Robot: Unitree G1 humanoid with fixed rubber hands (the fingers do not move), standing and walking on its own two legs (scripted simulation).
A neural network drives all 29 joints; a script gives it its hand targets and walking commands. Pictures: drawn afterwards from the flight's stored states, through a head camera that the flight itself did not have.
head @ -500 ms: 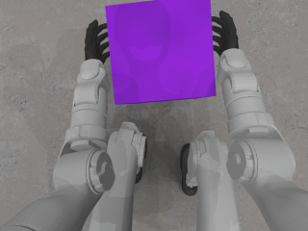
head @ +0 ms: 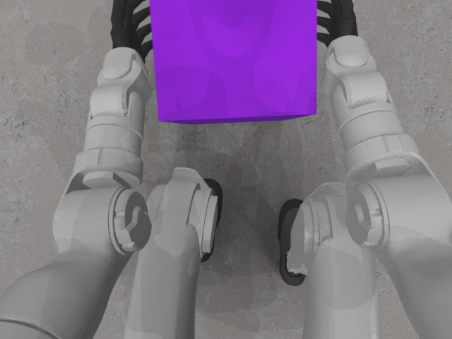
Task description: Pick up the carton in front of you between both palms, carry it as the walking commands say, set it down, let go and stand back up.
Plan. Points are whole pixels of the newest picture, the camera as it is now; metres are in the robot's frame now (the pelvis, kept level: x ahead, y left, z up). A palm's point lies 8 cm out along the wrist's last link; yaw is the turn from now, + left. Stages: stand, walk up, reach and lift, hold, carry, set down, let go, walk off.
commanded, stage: set down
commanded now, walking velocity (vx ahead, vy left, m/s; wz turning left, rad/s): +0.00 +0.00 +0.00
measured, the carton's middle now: (234, 61) +0.50 +0.06 -0.22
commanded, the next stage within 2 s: none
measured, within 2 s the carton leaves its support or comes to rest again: rests again in 0.50 s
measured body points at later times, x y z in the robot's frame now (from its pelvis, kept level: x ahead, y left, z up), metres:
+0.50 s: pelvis -0.01 +0.00 -0.01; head +0.33 -0.01 +0.28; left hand +0.50 +0.21 -0.16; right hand +0.53 -0.09 -0.18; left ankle +0.12 +0.12 -0.34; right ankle +0.09 -0.10 -0.34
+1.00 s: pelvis -0.01 +0.01 -0.01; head +0.34 -0.01 +0.26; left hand +0.48 +0.23 -0.19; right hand +0.53 -0.11 -0.20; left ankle +0.12 +0.12 -0.34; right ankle +0.09 -0.10 -0.34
